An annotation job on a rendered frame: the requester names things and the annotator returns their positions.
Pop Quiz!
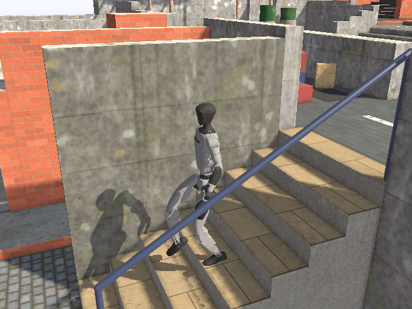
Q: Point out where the robot torso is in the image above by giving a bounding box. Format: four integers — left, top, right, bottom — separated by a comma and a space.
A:
194, 125, 218, 191

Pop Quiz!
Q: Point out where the robot left forearm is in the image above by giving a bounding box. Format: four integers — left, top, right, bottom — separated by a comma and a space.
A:
201, 166, 222, 201

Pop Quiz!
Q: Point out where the robot left thigh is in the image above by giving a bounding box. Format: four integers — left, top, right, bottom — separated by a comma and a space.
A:
192, 190, 217, 239

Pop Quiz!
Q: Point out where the left robot hand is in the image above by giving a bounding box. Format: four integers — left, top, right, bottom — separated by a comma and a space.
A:
195, 200, 208, 220

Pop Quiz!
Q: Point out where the robot left upper arm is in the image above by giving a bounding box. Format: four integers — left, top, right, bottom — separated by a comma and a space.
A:
206, 135, 223, 174

